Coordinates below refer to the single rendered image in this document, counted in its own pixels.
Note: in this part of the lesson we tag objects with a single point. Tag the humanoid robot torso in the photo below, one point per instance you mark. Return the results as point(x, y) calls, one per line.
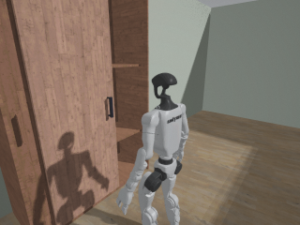
point(167, 139)

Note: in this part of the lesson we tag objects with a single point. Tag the robot left hand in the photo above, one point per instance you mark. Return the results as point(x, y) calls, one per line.
point(124, 197)

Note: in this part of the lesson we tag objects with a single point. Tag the wardrobe door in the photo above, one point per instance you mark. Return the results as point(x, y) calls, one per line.
point(67, 58)
point(16, 99)

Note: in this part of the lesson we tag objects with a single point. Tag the robot head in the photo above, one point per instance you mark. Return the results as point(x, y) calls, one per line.
point(165, 80)

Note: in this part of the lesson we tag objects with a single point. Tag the left robot upper arm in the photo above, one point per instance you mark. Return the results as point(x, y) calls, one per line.
point(149, 122)

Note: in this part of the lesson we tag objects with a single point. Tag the robot left forearm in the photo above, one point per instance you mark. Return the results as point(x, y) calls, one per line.
point(137, 171)

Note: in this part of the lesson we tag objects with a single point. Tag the handle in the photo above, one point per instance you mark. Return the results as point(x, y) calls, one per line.
point(21, 127)
point(111, 106)

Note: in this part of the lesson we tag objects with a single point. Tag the right robot upper arm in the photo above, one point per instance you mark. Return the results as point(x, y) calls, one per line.
point(184, 127)

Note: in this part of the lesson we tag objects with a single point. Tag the robot right hand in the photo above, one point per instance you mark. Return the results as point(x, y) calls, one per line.
point(178, 155)

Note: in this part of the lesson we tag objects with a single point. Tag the robot right forearm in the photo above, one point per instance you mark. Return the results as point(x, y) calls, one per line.
point(182, 143)

